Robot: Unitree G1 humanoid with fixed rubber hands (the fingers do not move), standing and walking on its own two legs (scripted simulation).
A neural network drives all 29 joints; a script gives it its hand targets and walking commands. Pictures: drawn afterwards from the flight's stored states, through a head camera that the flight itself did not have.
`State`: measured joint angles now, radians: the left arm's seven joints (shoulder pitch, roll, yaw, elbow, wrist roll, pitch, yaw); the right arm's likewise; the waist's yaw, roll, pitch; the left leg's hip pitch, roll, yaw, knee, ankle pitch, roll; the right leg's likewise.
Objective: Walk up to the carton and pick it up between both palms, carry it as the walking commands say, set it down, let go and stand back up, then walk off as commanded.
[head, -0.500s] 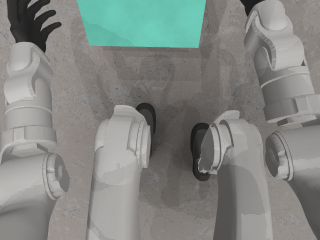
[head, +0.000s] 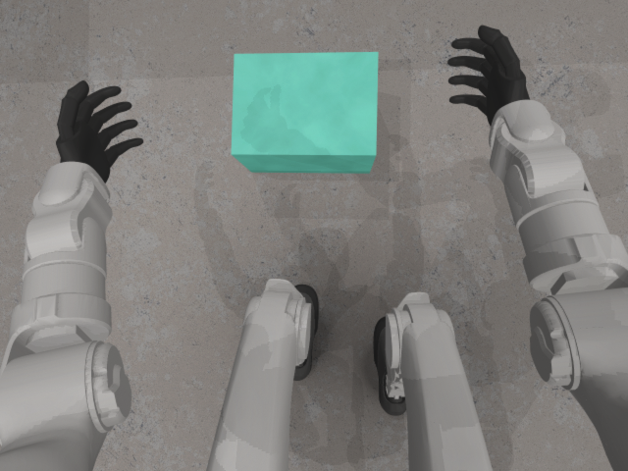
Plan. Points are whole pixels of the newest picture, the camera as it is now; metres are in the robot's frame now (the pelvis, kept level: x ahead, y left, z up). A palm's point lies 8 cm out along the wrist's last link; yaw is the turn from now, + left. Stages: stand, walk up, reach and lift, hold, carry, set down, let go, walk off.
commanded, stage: set down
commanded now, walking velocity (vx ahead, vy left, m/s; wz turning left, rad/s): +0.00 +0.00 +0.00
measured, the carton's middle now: (307, 118) +0.62 +0.09 -0.44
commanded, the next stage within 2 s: let go in 0.48 s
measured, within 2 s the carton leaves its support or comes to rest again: neither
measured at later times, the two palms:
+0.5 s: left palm out of the picture +0.43 +0.32 +0.05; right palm (623, 43) +0.51 -0.17 +0.04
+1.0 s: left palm out of the picture +0.29 +0.28 +0.16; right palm out of the picture +0.36 -0.21 +0.16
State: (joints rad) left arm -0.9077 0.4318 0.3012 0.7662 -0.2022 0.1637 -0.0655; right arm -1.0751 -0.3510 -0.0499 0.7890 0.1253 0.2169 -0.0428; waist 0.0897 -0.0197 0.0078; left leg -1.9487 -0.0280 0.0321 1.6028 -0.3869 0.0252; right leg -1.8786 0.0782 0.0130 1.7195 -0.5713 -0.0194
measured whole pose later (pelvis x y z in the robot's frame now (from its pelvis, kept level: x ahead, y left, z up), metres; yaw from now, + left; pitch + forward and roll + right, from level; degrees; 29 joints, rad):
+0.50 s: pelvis +0.05 +0.01 +0.14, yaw -2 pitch +42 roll -1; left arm -0.62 0.38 0.30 0.71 -0.11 0.11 -0.13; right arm -0.79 -0.34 -0.06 0.78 0.08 0.16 0.01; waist 0.09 -0.04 -0.16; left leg -1.50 -0.03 0.02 1.04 -0.27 0.02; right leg -1.43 0.08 0.05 1.11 -0.41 0.00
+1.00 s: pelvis +0.07 +0.01 +0.21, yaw -1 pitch +14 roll +1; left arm 0.02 0.34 0.05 0.47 -0.11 0.08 -0.16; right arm -0.12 -0.23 -0.06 0.52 0.04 0.11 -0.03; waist 0.09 -0.01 -0.07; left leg -0.75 -0.04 0.01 0.77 -0.27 0.03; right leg -0.68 0.06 0.06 0.84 -0.40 -0.02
